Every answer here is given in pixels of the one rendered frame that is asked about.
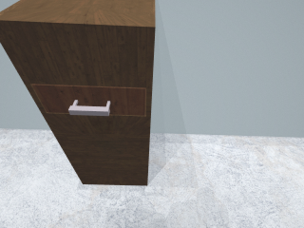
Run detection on drawer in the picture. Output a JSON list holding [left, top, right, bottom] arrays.
[[32, 84, 146, 116]]

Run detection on cabinet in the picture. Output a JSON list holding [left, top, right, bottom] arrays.
[[0, 0, 156, 186]]

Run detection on handle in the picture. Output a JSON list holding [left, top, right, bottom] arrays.
[[68, 100, 111, 116]]

